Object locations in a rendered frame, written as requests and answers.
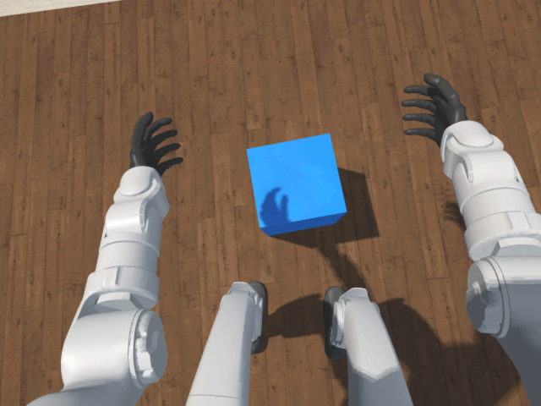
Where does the right robot upper arm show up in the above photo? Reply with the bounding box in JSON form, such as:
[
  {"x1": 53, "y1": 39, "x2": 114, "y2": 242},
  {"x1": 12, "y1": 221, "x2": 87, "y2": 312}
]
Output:
[{"x1": 466, "y1": 255, "x2": 541, "y2": 406}]

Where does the carton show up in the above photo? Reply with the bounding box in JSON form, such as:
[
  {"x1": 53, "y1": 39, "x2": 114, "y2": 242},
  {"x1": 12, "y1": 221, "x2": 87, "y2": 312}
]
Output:
[{"x1": 247, "y1": 134, "x2": 347, "y2": 236}]

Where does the left robot upper arm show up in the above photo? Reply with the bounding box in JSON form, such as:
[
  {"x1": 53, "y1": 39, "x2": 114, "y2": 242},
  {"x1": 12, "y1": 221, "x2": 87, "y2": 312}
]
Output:
[{"x1": 26, "y1": 308, "x2": 168, "y2": 406}]

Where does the left robot hand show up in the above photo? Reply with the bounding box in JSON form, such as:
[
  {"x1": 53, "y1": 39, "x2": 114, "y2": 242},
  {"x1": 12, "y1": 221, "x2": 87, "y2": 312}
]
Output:
[{"x1": 129, "y1": 112, "x2": 183, "y2": 177}]

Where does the left robot shin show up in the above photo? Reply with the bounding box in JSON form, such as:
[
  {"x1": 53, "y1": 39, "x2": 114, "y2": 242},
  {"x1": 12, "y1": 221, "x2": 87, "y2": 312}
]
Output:
[{"x1": 219, "y1": 282, "x2": 258, "y2": 342}]

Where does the robot left thigh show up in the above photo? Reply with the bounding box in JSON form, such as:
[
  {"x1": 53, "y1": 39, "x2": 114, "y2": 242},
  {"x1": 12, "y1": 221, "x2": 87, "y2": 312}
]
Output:
[{"x1": 185, "y1": 290, "x2": 263, "y2": 406}]

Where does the right robot hand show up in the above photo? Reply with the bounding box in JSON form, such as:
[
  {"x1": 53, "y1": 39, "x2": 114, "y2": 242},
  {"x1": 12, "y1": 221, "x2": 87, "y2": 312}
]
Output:
[{"x1": 401, "y1": 74, "x2": 468, "y2": 148}]

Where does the left robot forearm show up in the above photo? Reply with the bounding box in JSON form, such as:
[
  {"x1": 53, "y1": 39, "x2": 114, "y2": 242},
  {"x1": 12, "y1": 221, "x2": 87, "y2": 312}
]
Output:
[{"x1": 61, "y1": 166, "x2": 170, "y2": 383}]

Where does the right robot forearm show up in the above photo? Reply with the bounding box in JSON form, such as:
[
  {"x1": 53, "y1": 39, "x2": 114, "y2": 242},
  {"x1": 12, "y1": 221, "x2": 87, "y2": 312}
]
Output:
[{"x1": 440, "y1": 121, "x2": 541, "y2": 262}]

